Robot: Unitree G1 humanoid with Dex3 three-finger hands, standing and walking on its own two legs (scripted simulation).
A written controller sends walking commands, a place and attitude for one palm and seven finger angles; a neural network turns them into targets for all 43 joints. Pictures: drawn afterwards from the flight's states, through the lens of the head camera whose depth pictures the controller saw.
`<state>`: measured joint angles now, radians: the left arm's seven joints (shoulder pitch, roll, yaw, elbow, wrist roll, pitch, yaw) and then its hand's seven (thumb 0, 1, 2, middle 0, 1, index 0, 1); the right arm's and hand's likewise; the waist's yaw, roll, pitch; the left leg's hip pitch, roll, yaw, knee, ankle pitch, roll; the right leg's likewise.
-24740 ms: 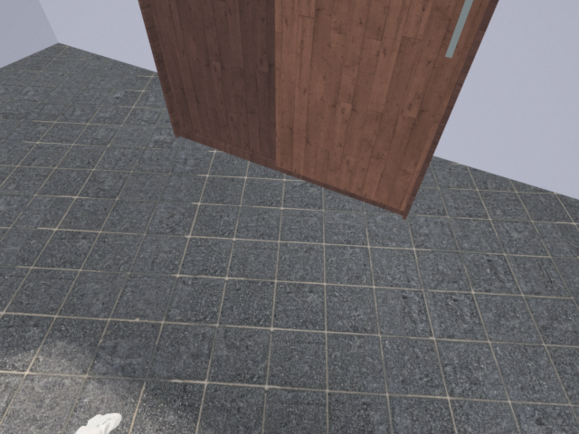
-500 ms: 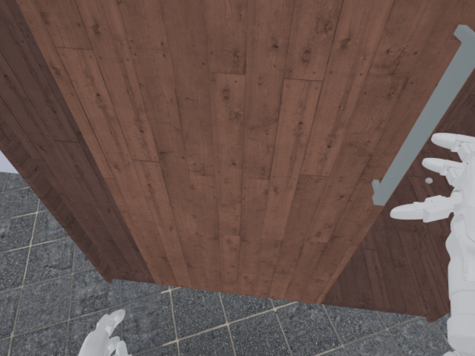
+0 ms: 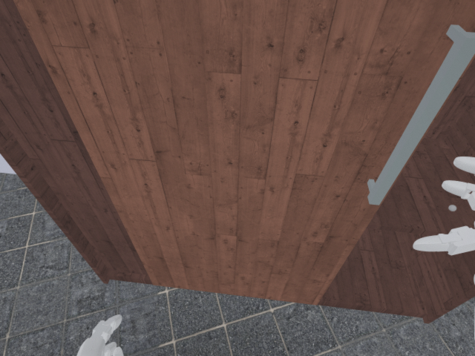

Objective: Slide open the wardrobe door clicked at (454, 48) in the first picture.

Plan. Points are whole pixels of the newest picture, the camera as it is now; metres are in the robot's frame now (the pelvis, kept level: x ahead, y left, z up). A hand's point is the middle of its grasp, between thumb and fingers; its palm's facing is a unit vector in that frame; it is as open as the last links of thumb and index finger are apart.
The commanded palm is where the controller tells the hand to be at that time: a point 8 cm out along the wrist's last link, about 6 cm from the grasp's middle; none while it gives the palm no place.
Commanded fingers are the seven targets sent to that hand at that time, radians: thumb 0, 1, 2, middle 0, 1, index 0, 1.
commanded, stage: slip the hand off the handle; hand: right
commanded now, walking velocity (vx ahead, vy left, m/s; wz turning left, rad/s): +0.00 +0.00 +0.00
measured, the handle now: (406, 132) +0.44 -0.26 +0.18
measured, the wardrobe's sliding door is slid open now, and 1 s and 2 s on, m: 0.44 0.44 0.44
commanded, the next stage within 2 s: draw the hand back to the body in 0.38 s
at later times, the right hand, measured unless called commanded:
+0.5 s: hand out of the picture +0.22 -0.30 +0.14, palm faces +0.39 +0.90 -0.20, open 14.7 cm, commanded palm +0.19 -0.33 +0.14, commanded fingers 0.00 0.55 -0.20 0.25 1.15 0.25 1.15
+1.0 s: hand out of the picture +0.20 -0.27 +0.16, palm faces +0.12 +0.99 -0.07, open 14.6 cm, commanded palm +0.16 -0.32 +0.16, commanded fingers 0.00 0.33 -0.31 0.24 1.02 0.24 1.02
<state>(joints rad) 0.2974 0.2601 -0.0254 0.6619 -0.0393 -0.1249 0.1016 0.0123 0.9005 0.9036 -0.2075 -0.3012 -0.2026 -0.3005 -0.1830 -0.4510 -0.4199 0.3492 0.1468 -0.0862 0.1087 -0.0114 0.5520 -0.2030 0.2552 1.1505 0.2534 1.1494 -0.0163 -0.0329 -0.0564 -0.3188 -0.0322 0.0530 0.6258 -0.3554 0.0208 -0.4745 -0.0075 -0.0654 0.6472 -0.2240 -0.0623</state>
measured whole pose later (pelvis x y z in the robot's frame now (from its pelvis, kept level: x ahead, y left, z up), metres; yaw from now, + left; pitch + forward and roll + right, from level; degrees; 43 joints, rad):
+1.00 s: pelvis -0.01 +0.00 +0.01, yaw -1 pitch -4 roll +2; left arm 0.26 0.27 -0.05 0.64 -0.07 -0.31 0.11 0.01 0.90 0.90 -0.21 -0.30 -0.20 -0.30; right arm 0.21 -0.40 -0.43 -0.09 0.39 0.06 0.39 -0.01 0.53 -0.21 0.25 1.14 0.25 1.14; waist -0.07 -0.05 -0.04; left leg -0.16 -0.03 0.07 0.54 -0.32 0.02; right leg -0.33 0.00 -0.04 0.58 -0.19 -0.06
